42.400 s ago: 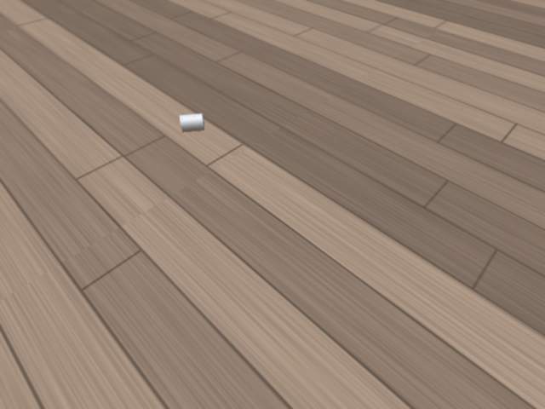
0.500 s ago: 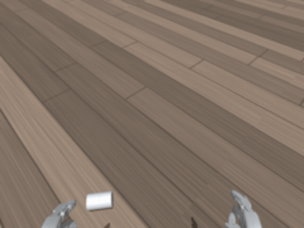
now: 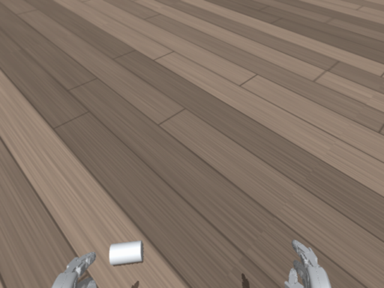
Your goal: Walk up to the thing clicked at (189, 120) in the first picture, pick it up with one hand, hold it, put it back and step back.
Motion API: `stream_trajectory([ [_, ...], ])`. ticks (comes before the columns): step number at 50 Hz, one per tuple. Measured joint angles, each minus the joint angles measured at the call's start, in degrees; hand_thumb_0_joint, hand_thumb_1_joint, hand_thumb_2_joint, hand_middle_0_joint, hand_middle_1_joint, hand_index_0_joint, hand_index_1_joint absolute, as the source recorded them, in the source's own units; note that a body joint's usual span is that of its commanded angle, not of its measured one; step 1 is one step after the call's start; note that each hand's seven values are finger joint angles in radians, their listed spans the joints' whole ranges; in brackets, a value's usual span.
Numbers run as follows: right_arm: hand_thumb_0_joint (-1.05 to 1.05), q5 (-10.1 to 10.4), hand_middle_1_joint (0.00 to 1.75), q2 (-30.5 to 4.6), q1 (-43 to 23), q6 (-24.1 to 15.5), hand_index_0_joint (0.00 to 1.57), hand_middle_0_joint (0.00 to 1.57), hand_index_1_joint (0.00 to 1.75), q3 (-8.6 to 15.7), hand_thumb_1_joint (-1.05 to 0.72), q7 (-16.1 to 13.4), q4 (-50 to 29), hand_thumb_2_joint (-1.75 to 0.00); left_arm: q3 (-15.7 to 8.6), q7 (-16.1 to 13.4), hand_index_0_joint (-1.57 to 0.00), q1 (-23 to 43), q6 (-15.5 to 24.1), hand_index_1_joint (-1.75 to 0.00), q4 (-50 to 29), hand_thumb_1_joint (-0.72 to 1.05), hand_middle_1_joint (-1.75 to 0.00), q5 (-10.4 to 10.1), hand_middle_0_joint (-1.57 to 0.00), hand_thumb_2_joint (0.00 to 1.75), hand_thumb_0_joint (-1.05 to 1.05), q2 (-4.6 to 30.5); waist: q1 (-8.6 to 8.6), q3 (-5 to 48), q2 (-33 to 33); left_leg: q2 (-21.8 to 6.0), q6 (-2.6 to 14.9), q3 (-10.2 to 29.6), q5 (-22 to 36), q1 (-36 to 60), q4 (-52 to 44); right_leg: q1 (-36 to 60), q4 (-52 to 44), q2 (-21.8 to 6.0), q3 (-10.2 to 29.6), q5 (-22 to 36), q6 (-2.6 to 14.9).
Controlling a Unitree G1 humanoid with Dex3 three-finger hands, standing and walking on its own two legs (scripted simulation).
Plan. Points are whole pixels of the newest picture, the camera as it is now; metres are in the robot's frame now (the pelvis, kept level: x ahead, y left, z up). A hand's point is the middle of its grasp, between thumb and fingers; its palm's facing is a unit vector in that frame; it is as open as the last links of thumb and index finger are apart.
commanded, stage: stand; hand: left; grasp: from above
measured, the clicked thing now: (126, 252) +0.44 +0.28 -0.67
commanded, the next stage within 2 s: none
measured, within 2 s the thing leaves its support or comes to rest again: neither
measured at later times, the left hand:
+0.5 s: hand out of the picture +0.08 +0.24 -0.10, palm faces +0.03 -0.94 -0.33, open 7.4 cm
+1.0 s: hand out of the picture +0.04 +0.24 -0.10, palm faces +0.03 -0.94 -0.33, open 7.4 cm
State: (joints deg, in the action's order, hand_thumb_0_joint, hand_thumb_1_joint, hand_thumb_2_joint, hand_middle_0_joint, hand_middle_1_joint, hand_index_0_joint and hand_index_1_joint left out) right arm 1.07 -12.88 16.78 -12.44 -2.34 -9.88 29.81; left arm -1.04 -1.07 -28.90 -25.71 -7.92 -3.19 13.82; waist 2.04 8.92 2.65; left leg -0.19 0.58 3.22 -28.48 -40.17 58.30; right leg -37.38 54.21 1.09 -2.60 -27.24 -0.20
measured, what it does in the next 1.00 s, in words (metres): rises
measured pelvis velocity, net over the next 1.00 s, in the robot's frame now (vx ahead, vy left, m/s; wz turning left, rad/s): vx -0.01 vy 0.00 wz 0.01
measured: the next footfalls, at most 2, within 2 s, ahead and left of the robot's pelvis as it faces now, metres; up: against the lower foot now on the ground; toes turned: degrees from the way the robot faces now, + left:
none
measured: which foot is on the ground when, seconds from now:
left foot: down 0.00-1.00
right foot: down 0.00-1.00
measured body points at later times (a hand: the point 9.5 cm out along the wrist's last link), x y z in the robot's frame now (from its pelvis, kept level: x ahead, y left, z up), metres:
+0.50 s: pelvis +0.00 +0.01 +0.05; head +0.01 +0.01 +0.50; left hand +0.08 +0.29 -0.08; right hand +0.09 -0.27 -0.08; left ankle +0.00 +0.11 -0.68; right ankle +0.00 -0.13 -0.68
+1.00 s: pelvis -0.01 +0.00 +0.07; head -0.02 +0.00 +0.52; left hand +0.03 +0.29 -0.07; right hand +0.05 -0.28 -0.08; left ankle +0.00 +0.11 -0.68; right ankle +0.00 -0.13 -0.68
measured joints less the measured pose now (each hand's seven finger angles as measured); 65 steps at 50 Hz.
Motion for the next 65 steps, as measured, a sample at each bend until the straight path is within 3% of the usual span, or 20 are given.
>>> stream_trajectory([
  [4,0.02,-0.1,0.30,0.0,-0.1,0.0,0.20,0.21,0.30,0.1,-0.90,0.0,0.2,-0.90,0.0,0.1,-0.20,0.1,0.0,-0.30,0.2,0.90,-0.30,0.0,-0.20,0.90,0.01,-0.1,0.06,0.0,0.0,0.0,0.00,0.0,-0.2,0.0,0.1,0.0,0.1,0.0,0.0,-0.2,0.00],
  [7,0.02,-4.4,0.30,-0.6,-3.8,3.3,0.20,0.21,0.30,1.1,-0.90,2.9,6.5,-0.90,1.4,-0.4,-0.21,8.0,10.5,-0.30,14.2,0.90,-0.30,4.0,-0.20,0.90,0.01,0.8,-1.97,-5.4,-1.8,0.8,0.40,-1.2,1.1,5.7,-3.0,4.7,-1.2,-0.9,1.2,0.3,0.07],
  [9,0.01,-5.8,0.30,-1.7,-5.9,6.5,0.20,0.21,0.30,0.9,-0.90,5.4,10.7,-0.90,1.2,-0.4,-0.21,12.8,15.1,-0.30,24.2,0.90,-0.30,5.5,-0.21,0.90,0.01,1.2,-2.91,-7.3,-2.7,1.3,0.52,-1.8,2.6,8.7,-5.9,7.1,-3.0,-1.4,1.8,1.3,0.04],
  [12,0.02,-5.0,0.30,-2.5,-7.2,8.6,0.20,0.21,0.30,1.8,-0.90,7.8,14.4,-0.90,0.4,-0.3,-0.21,16.2,18.8,-0.30,34.0,0.90,-0.30,6.1,-0.20,0.90,0.01,2.1,-3.44,-9.5,-3.5,1.9,0.66,-2.6,4.5,12.7,-10.1,10.4,-5.9,-2.0,2.5,2.7,-0.20],
  [17,0.02,-4.1,0.30,-3.3,-6.9,10.1,0.20,0.21,0.30,3.8,-0.90,9.1,18.5,-0.90,-0.9,-0.6,-0.21,17.1,21.7,-0.30,45.3,0.90,-0.30,5.9,-0.20,0.90,0.01,2.7,-3.31,-10.6,-3.4,2.2,0.84,-2.8,6.7,17.5,-15.1,15.0,-10.6,-2.4,2.8,4.7,-0.55],
  [26,0.01,-3.6,0.30,-3.2,-6.3,11.6,0.20,0.21,0.30,4.3,-0.90,8.9,25.4,-0.90,-1.3,-0.6,-0.21,16.7,23.9,-0.30,59.1,0.90,-0.30,5.5,-0.20,0.90,0.01,2.1,-3.29,-11.2,-2.4,2.3,0.98,-2.3,10.7,25.2,-24.0,23.1,-19.9,-2.6,2.4,8.8,-0.84],
  [36,0.01,-2.8,0.30,-2.6,-7.5,12.5,0.20,0.21,0.30,4.0,-0.90,8.8,31.0,-0.90,-0.7,-0.6,-0.21,17.8,24.8,-0.30,67.7,0.90,-0.30,5.1,-0.20,0.90,0.00,1.8,-3.20,-12.1,-2.3,2.3,0.89,-1.8,15.1,31.0,-32.2,29.1,-28.4,-2.6,2.0,13.3,-0.99],
  [65,0.01,-2.2,0.30,-4.6,-8.3,12.4,0.20,0.21,0.30,3.4,-0.90,9.3,35.8,-0.90,-0.5,0.2,-0.21,20.4,25.7,-0.30,74.5,0.90,-0.30,4.6,-0.20,0.90,0.00,3.4,-2.75,-12.5,-1.7,1.3,-0.15,-1.4,18.5,33.5,-38.3,31.4,-34.1,-1.7,1.5,16.5,-0.06],
])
